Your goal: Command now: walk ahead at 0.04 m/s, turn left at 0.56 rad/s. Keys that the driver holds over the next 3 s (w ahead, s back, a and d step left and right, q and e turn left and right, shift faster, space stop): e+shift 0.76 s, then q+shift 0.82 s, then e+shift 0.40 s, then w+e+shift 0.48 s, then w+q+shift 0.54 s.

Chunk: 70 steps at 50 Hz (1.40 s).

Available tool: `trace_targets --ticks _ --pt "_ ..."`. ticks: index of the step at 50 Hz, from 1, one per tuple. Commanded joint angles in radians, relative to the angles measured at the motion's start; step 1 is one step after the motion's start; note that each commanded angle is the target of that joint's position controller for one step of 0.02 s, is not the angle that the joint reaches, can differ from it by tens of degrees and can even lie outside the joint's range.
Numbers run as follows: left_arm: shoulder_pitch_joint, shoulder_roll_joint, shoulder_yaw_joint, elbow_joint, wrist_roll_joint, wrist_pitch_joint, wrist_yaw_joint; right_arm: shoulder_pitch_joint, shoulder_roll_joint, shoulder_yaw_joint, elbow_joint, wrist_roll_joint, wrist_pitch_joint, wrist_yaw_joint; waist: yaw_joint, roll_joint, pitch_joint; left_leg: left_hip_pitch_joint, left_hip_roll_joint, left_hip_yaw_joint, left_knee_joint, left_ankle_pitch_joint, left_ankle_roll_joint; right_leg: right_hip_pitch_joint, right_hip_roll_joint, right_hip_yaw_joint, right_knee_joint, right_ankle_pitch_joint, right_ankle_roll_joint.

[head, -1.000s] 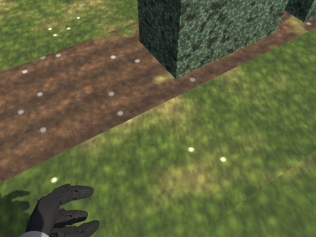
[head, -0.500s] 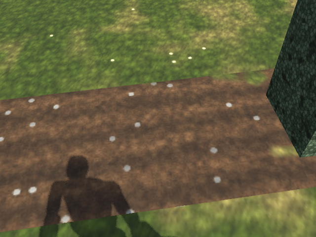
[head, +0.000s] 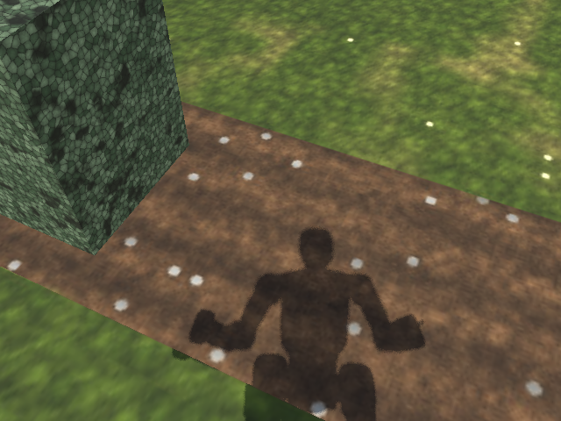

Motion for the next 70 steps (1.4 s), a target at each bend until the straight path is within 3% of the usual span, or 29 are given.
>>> trace_targets --ticks 1,3,4,5,6,8,10,13,16,20,25,26,27,28,29,31,34,39,43,48,51,54,59,61,64,65,66,67,70 --pt "-0.098 0.187 0.058 -0.093 0.024 -0.010 -0.004 0.047 -0.004 0.023 -0.052 0.028 -0.004 0.051 -0.029 -0.120 -0.064 0.137 0.030 0.050 -0.186 0.109 -0.005 -0.037 -0.174 0.130 -0.083 0.053 -0.175" --pt "-0.215 0.111 0.019 -0.101 0.024 0.000 -0.058 0.130 -0.040 0.004 -0.018 0.075 -0.022 0.048 -0.120 -0.090 -0.088 0.340 0.013 0.013 -0.438 0.360 0.042 -0.146 -0.185 0.163 0.023 0.021 -0.144" --pt "-0.232 -0.028 -0.043 -0.079 0.023 -0.003 -0.104 0.153 -0.016 0.008 -0.007 0.104 -0.033 0.052 -0.171 -0.058 -0.111 0.538 0.023 -0.003 -0.535 0.556 0.067 -0.288 -0.142 0.132 0.075 0.049 -0.069" --pt "-0.003 -0.100 -0.059 -0.026 0.030 -0.001 -0.139 0.174 -0.055 0.003 -0.031 0.104 -0.037 0.038 -0.103 0.023 -0.215 0.692 0.175 -0.116 -0.459 0.914 0.199 -0.309 -0.080 0.058 0.169 -0.021 0.036" --pt "0.192 -0.051 -0.038 0.027 0.002 -0.008 -0.136 0.049 -0.129 -0.005 -0.097 0.093 -0.042 0.044 -0.006 0.071 -0.194 0.531 0.363 -0.298 -0.475 0.916 0.356 -0.247 -0.056 0.061 0.177 -0.231 0.072" --pt "-0.007 0.091 0.004 -0.004 -0.022 0.011 -0.118 -0.020 -0.134 -0.025 -0.075 0.057 -0.027 0.037 -0.041 0.009 -0.080 0.252 0.172 -0.125 -0.504 0.186 0.193 -0.103 -0.022 0.033 0.194 -0.111 0.073" --pt "-0.081 0.146 0.017 -0.044 0.007 0.010 -0.097 0.034 -0.210 -0.067 -0.084 0.043 -0.024 -0.022 -0.105 0.069 -0.042 0.307 0.204 -0.165 -0.581 0.009 0.246 -0.250 0.024 0.023 0.275 -0.131 0.011" --pt "-0.042 0.076 -0.006 -0.028 0.021 -0.021 -0.080 0.133 -0.091 -0.049 -0.078 0.031 -0.052 -0.101 -0.162 0.219 -0.005 0.380 0.482 -0.380 -0.720 0.145 0.448 -0.399 0.000 0.116 0.662 -0.469 -0.024" --pt "0.010 0.040 -0.007 -0.016 0.045 -0.010 -0.084 -0.083 -0.033 -0.032 -0.117 0.026 -0.073 -0.135 -0.036 0.107 0.022 0.302 0.364 -0.109 -0.758 0.213 0.319 -0.276 -0.026 0.113 0.716 -0.419 -0.040" --pt "-0.064 -0.029 -0.029 -0.034 0.019 0.038 -0.188 0.002 -0.119 -0.066 -0.105 -0.014 -0.039 -0.182 -0.126 0.088 0.009 0.455 0.323 0.056 -0.742 0.261 0.239 -0.195 -0.008 0.022 0.373 -0.219 -0.020" --pt "-0.002 0.070 0.031 -0.030 0.012 0.019 -0.196 0.034 -0.086 -0.050 -0.058 -0.009 -0.018 -0.160 -0.068 0.037 -0.048 0.404 0.330 0.143 -0.560 0.184 0.149 0.071 0.073 0.023 0.101 0.136 -0.134" --pt "0.073 0.152 0.058 -0.021 0.024 0.007 -0.172 0.096 -0.005 -0.030 -0.070 -0.002 -0.019 -0.157 -0.067 -0.119 -0.151 0.329 0.209 0.269 -0.325 0.042 0.044 0.260 -0.050 0.174 0.090 0.560 -0.260" --pt "0.183 0.272 0.084 -0.030 0.020 -0.003 -0.153 0.043 0.064 0.000 -0.177 0.000 -0.039 -0.158 -0.045 -0.262 -0.281 0.060 0.022 0.236 -0.094 -0.282 -0.044 0.527 -0.267 0.614 0.051 0.657 -0.489" --pt "0.243 0.233 0.084 0.006 0.052 -0.033 -0.137 -0.059 0.030 0.000 -0.170 0.009 -0.053 -0.145 0.014 -0.108 -0.160 -0.129 0.016 0.019 -0.033 -0.326 -0.024 0.533 -0.278 0.638 0.030 0.477 -0.446" --pt "0.242 0.184 0.078 0.027 0.054 -0.051 -0.132 -0.121 -0.013 -0.014 -0.155 0.016 -0.056 -0.147 0.030 -0.115 -0.051 -0.212 0.041 -0.033 0.071 -0.273 -0.008 0.460 -0.226 0.546 0.029 0.407 -0.376" --pt "0.148 0.102 0.043 0.002 0.015 -0.038 -0.130 -0.062 -0.090 -0.042 -0.109 -0.003 -0.054 -0.153 -0.031 -0.136 -0.061 -0.179 0.059 -0.081 0.166 -0.209 0.022 0.340 -0.209 0.509 -0.002 0.380 -0.369" --pt "-0.016 0.102 0.024 -0.077 0.017 -0.017 -0.132 0.011 -0.066 -0.027 -0.084 -0.011 -0.031 -0.150 -0.142 -0.091 -0.045 0.007 0.042 -0.075 0.026 -0.034 0.028 0.106 -0.120 0.456 -0.083 0.249 -0.316" --pt "-0.029 0.148 0.042 -0.145 0.036 -0.030 -0.160 0.067 -0.047 0.002 -0.028 0.016 0.010 -0.121 -0.101 -0.115 -0.035 0.104 0.012 -0.057 -0.158 0.094 -0.010 0.038 -0.088 0.493 -0.050 0.049 -0.299" --pt "0.040 0.087 0.017 -0.144 -0.004 -0.010 -0.156 0.017 -0.025 0.026 0.006 0.013 -0.002 -0.087 -0.009 -0.071 -0.032 0.024 0.091 -0.049 -0.248 0.144 -0.031 0.119 -0.136 0.519 0.050 -0.002 -0.265" --pt "0.019 0.008 -0.044 -0.118 -0.045 0.037 -0.202 -0.010 -0.040 0.043 -0.003 0.053 -0.039 -0.019 -0.035 0.005 -0.103 0.267 0.104 -0.070 -0.453 0.586 0.065 0.007 0.077 0.364 0.130 -0.174 -0.059" --pt "0.055 0.186 0.031 -0.136 0.009 0.038 -0.107 -0.074 -0.199 -0.022 -0.031 0.014 -0.054 -0.052 0.028 0.024 -0.070 0.010 0.101 -0.210 -0.526 0.430 0.226 0.186 0.088 0.271 0.191 -0.187 -0.128" --pt "0.065 0.131 0.020 -0.142 0.001 0.036 -0.044 -0.008 -0.103 -0.007 -0.026 0.021 -0.066 -0.059 -0.017 -0.020 -0.078 0.077 0.096 -0.246 -0.469 0.450 0.277 0.173 0.008 0.331 0.159 -0.084 -0.209" --pt "0.031 0.116 0.026 -0.167 0.002 0.028 -0.028 0.039 -0.032 0.010 -0.007 -0.001 -0.050 -0.040 -0.036 -0.124 -0.054 0.013 -0.026 -0.090 -0.320 0.277 0.172 0.256 -0.196 0.417 0.052 0.211 -0.348" --pt "-0.004 0.126 0.028 -0.140 0.020 0.017 -0.016 0.050 -0.029 0.007 0.000 0.011 -0.045 -0.032 -0.051 -0.114 0.006 0.020 0.007 -0.068 -0.310 0.076 0.133 0.233 -0.271 0.405 0.029 0.189 -0.290" --pt "-0.064 0.124 0.019 -0.132 0.035 0.015 -0.034 0.081 -0.075 -0.020 -0.001 0.015 -0.074 -0.014 -0.078 -0.036 -0.050 0.366 -0.067 -0.070 -0.531 0.448 0.196 0.049 -0.081 0.169 0.258 0.007 -0.122" --pt "-0.019 0.073 0.004 -0.175 0.039 0.016 -0.051 0.117 -0.204 -0.053 -0.050 0.018 -0.078 -0.037 -0.087 0.172 -0.191 0.594 0.177 -0.496 -0.598 0.752 0.454 -0.141 0.091 0.047 0.544 -0.257 0.015" --pt "-0.015 0.080 0.001 -0.168 0.040 0.014 -0.061 0.182 -0.189 -0.051 -0.044 0.001 -0.078 -0.041 -0.132 0.148 -0.210 0.674 0.286 -0.678 -0.638 0.716 0.515 -0.296 0.139 0.191 0.709 -0.634 0.038" --pt "-0.030 0.084 0.001 -0.150 0.030 0.018 -0.053 0.181 -0.146 -0.054 -0.008 -0.007 -0.085 -0.044 -0.134 0.054 -0.066 0.581 0.265 -0.582 -0.636 0.654 0.441 -0.359 0.080 0.261 0.811 -0.614 0.036" --pt "0.004 0.095 -0.002 -0.111 0.082 0.022 -0.028 0.066 -0.062 -0.022 -0.032 0.026 -0.078 -0.039 -0.053 0.044 -0.037 0.430 0.165 -0.478 -0.672 0.598 0.365 -0.301 0.027 0.237 0.784 -0.506 0.026"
